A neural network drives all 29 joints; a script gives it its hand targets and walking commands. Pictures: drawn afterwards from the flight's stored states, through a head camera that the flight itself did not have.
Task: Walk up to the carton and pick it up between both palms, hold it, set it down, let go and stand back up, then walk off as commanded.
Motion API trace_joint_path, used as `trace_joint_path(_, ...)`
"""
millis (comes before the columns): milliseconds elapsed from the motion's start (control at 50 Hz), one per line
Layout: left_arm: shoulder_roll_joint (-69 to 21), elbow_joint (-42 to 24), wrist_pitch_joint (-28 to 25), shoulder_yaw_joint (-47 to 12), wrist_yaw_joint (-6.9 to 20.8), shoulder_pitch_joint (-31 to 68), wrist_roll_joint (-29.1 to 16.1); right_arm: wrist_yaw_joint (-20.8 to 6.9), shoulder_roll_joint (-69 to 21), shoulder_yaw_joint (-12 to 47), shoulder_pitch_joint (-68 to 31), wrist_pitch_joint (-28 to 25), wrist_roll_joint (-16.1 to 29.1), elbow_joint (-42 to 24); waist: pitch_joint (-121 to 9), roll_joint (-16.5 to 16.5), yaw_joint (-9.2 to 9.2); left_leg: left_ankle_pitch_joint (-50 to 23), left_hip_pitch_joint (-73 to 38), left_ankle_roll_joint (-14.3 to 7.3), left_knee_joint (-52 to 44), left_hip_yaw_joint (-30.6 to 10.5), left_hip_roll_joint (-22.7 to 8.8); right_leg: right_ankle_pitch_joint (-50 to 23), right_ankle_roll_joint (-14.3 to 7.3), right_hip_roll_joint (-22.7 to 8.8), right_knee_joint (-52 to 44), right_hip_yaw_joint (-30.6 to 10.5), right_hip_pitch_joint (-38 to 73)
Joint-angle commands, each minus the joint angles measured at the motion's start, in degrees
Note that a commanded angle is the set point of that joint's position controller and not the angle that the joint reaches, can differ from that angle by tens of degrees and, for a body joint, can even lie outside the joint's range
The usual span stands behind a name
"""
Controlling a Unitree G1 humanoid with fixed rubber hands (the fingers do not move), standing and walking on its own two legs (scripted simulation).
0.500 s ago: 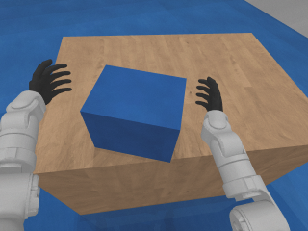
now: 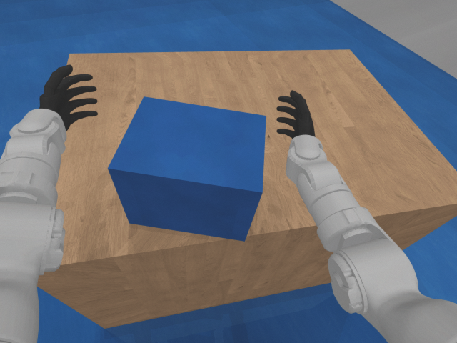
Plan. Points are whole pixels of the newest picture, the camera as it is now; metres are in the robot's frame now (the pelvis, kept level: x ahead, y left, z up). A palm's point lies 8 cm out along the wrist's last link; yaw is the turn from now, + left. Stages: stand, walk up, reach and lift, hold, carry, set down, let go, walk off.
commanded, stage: reach and lift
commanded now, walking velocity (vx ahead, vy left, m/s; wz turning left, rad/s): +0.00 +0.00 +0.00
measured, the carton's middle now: (195, 171) +0.45 +0.00 +0.00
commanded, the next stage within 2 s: none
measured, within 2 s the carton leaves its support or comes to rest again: neither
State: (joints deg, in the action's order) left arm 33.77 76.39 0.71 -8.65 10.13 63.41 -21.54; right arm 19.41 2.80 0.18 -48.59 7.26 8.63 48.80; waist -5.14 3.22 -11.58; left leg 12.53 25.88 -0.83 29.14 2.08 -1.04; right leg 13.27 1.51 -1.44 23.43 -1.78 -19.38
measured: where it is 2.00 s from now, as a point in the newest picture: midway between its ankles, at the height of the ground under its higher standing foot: outside the picture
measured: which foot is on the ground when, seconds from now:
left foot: down 0.00-1.00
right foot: down 0.00-1.00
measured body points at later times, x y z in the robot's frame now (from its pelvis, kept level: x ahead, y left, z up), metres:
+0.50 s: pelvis +0.00 +0.01 -0.01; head +0.10 +0.05 +0.43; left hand +0.52 +0.21 +0.07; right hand +0.42 -0.19 +0.05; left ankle +0.02 +0.10 -0.74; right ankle -0.03 -0.16 -0.74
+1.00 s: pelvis -0.01 +0.03 -0.01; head +0.10 +0.08 +0.42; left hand +0.51 +0.19 +0.05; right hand +0.41 -0.18 +0.05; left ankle +0.01 +0.10 -0.74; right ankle -0.03 -0.16 -0.74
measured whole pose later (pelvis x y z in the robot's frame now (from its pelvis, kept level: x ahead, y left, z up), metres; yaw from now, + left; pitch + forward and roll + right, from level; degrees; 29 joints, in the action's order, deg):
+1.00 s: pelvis -0.01 +0.03 -0.01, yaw -2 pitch +24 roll -4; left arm 25.8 86.1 -12.3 -10.8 6.2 65.2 -17.9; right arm 16.4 2.8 -1.1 -50.1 -12.9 9.8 65.2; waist -11.9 0.1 -12.0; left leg 12.4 46.1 -0.8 34.6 2.1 -1.5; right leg 10.4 1.5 -1.1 23.5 -1.7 -37.0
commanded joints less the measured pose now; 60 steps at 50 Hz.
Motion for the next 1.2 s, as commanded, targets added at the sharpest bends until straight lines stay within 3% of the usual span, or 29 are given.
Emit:
trace_joint_path(0, 5.05, 3.57, -4.82, -3.68, -0.4, 29.34, -1.19, -1.81, 10.98, -6.5, -27.0, -5.64, 6.73, 3.6, -30.27, -14.71, -5.11, -25.46, -26.73, 3.6, 3.11, -3.09, -1.3, -21.23, -2.75, 2.93, -1.4, 8.02, -7.35)
trace_joint_path(120, 2.29, 7.21, -7.18, -4.5, 0.25, 25.41, -0.4, -1.91, 9.5, -4.91, -23.43, -9.32, 6.94, 7.48, -28.94, -14.99, -4.63, -26.99, -25.75, 3.77, 3.78, -2.94, -0.74, -22.98, -2.34, 2.76, -0.85, 8.16, -8.53)
trace_joint_path(220, 0.6, 5.76, -10.62, -5.32, 0.07, 25.84, -0.72, -2.29, 8.64, -5.49, -22.54, -13.31, 6.1, 8.08, -34.27, -15.88, -4.46, -29.66, -25.26, 3.99, 5.86, -3.33, -0.68, -23.42, -2.07, 2.7, 0.63, 8.3, -12.38)
trace_joint_path(320, -0.71, 9.7, -12.41, -3.68, -0.36, 23.05, 1.12, -2.79, 8.09, -5.34, -20.47, -16.24, 5.69, 11.96, -38.14, -16.25, -2.6, -30.35, -23.44, 4.4, 7.64, -2.95, -0.62, -21.8, -2.04, 2.75, 2.14, 8.19, -16.1)
trace_joint_path(340, -1.16, 9.36, -12.84, -3.66, -0.34, 23.09, 1.27, -2.86, 8.33, -5.59, -19.93, -17.01, 5.5, 12.65, -38.97, -16.5, -3.18, -30.94, -24.19, 4.81, 7.92, -3.12, -0.64, -21.57, -2.08, 2.87, 2.15, 8.58, -17.2)
trace_joint_path(540, -2.22, 7.06, -16.05, -0.46, -2.1, 23.69, 4.17, -3.47, 8.32, -5.25, -21.58, -22.82, 5.98, 13.63, -46.1, -17.39, -1.06, -35.9, -23.57, 6.3, 10.76, -2.91, -0.48, -23.13, -1.54, 3.63, 3.45, 8.47, -18.57)
trace_joint_path(620, -4.55, 4.84, -16.37, -0.59, -2.99, 24.82, 5.39, -3.94, 7.97, -6.01, -22.24, -23.5, 6.37, 15.47, -46.46, -19.93, -0.97, -37.73, -25.64, 7.52, 11.3, -3.44, -0.87, -20.14, -2.07, 4.04, 2.89, 8.67, -21.5)
trace_joint_path(800, -8.33, 6.89, -16.29, -2.78, -3.71, 27.22, 4.55, -4.33, 6.69, -7.05, -26.37, -23.12, 6.57, 15.15, -42.56, -18.9, -1.42, -31.79, -22.02, 7.58, 10.1, -4.12, -1.09, -15.62, -2.46, 3.79, 3.13, 8.89, -22.98)
trace_joint_path(1040, -9.5, 6.46, -16.44, -1.35, -5.34, 30.84, 5.75, -4.18, 3.38, -9.04, -29.69, -20.01, 4.07, 11.41, -43.98, -15.55, -0.94, -21.25, -15.86, 5.11, 7.86, -2.89, -0.87, -13.62, -2.55, 3.13, 4.03, 7.58, -20.41)
trace_joint_path(1080, -10.34, 5.59, -16.38, -1.05, -5.7, 30.72, 6.09, -4.38, 3.08, -9.4, -30.72, -19.88, 4.05, 10.5, -43.86, -15.99, -0.64, -22.03, -16.34, 5.29, 8.07, -3.05, -0.89, -13.95, -2.64, 3.33, 4.4, 7.8, -20.16)
trace_joint_path(1120, -11.36, 5.34, -16.3, -1.28, -5.69, 30.49, 6.29, -4.31, 2.44, -9.81, -29.66, -19.61, 3.31, 10.72, -43.96, -15.96, -1.62, -22.03, -16.79, 5.39, 8.08, -3.04, -0.9, -14.15, -2.67, 3.33, 4.49, 7.94, -20.53)
trace_joint_path(1180, -11.93, 4.14, -16.29, 0.06, -5.8, 30.53, 7.62, -4.43, 1.22, -9.71, -29.14, -19.33, 2.98, 10.72, -44.43, -16.37, -0.87, -23.05, -16.89, 5.42, 8.08, -2.73, -0.81, -15.08, -2.59, 3.32, 4.38, 7.66, -19.59)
